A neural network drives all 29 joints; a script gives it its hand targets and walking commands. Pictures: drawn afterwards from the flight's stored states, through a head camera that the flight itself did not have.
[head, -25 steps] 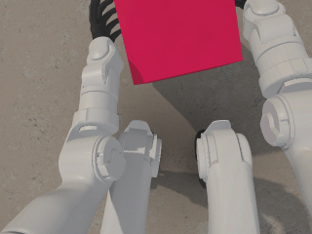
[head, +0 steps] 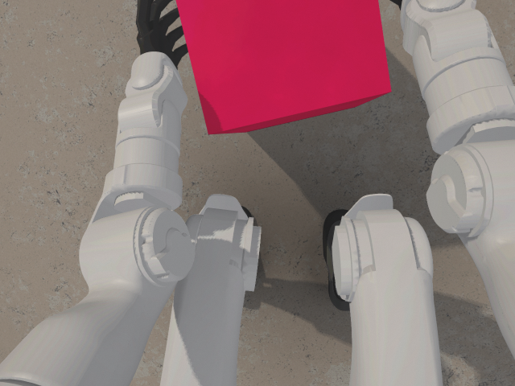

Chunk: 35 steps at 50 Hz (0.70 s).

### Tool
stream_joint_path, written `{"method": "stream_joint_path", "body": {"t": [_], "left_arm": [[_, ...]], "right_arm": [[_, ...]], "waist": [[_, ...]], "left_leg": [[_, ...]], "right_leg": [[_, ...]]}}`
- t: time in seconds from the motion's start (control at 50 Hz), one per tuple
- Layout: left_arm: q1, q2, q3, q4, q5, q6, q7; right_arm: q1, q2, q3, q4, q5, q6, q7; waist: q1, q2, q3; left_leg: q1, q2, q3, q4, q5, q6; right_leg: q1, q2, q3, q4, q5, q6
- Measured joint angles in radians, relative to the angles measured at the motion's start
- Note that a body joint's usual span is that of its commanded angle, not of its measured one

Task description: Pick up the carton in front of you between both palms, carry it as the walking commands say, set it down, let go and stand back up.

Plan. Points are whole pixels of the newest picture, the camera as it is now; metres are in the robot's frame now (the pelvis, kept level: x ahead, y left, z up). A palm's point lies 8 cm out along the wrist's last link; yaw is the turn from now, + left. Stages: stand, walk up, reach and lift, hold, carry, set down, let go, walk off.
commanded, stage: set down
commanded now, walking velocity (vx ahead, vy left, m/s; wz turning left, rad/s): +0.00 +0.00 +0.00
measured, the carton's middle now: (284, 50) +0.52 -0.02 -0.25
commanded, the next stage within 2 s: let go in 1.60 s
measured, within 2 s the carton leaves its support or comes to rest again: neither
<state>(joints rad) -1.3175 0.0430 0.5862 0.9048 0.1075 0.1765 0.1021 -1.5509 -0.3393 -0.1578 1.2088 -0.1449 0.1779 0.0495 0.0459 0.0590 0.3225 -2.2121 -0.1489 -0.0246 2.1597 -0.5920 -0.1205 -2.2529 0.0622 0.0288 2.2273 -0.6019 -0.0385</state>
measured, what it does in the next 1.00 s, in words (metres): rises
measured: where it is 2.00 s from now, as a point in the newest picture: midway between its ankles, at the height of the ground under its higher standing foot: (286, 272)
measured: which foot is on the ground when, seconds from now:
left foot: down 0.00-1.00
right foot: down 0.00-1.00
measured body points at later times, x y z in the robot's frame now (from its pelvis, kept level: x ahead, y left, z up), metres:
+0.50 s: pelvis +0.00 +0.00 -0.01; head +0.37 -0.05 +0.23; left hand +0.52 +0.18 -0.19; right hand +0.56 -0.22 -0.21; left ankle +0.12 +0.13 -0.34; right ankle +0.10 -0.10 -0.34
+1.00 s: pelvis +0.00 +0.01 +0.08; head +0.34 -0.03 +0.37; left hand +0.52 +0.17 -0.04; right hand +0.58 -0.21 -0.04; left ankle +0.12 +0.13 -0.34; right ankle +0.10 -0.10 -0.34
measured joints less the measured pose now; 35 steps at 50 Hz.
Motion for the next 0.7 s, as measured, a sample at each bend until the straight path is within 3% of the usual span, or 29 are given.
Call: {"method": "stream_joint_path", "body": {"t": [0.16,0.26,0.32,0.4,0.52,0.6,0.7], "left_arm": [[-0.024,0.008,0.021,0.027,0.031,-0.005,-0.035],[-0.047,0.018,0.011,0.066,0.026,-0.035,-0.043],[-0.062,0.044,-0.053,0.121,-0.02,-0.063,-0.015],[-0.067,0.099,-0.151,0.195,-0.14,-0.104,0.029],[-0.068,0.178,-0.308,0.19,-0.316,-0.133,0.049],[-0.05,0.175,-0.356,0.135,-0.363,-0.124,0.074],[0.029,0.123,-0.367,-0.015,-0.357,-0.091,0.122]], "right_arm": [[-0.009,-0.009,-0.037,0.002,-0.04,-0.007,0.029],[-0.021,-0.033,-0.028,0.021,-0.02,-0.031,0.033],[-0.015,-0.068,0.025,0.051,0.034,-0.053,0.004],[0.01,-0.149,0.119,0.068,0.167,-0.091,-0.036],[0.003,-0.238,0.26,0.029,0.338,-0.119,-0.037],[-0.014,-0.246,0.289,-0.001,0.368,-0.107,-0.026],[0.022,-0.222,0.243,-0.073,0.333,-0.072,-0.022]], "waist": [[0.003,0.004,0.021],[0.011,0.006,0.05],[0.016,0.004,0.079],[0.023,0.007,0.108],[0.021,0.008,0.116],[0.025,0.002,0.092],[0.025,-0.006,0.034]], "left_leg": [[0.006,0.004,0.006,0.01,0.003,-0.001],[0.017,0.009,0.011,0.019,0.003,-0.003],[0.026,0.016,0.016,0.021,0.003,0.0],[0.025,0.034,0.029,0.018,0.006,0.013],[0.0,0.068,0.053,0.029,0.016,0.047],[-0.011,0.073,0.058,0.033,0.018,0.055],[0.002,0.064,0.054,0.0,0.025,0.061]], "right_leg": [[0.003,-0.008,-0.001,0.013,0.003,-0.006],[0.011,-0.011,0.0,0.024,0.005,-0.007],[0.018,-0.013,0.001,0.026,0.005,-0.006],[0.019,-0.024,0.001,0.022,0.005,-0.008],[0.001,-0.047,-0.003,0.034,0.001,-0.014],[-0.008,-0.049,-0.002,0.036,0.002,-0.01],[0.017,-0.057,-0.004,0.001,0.0,-0.006]]}}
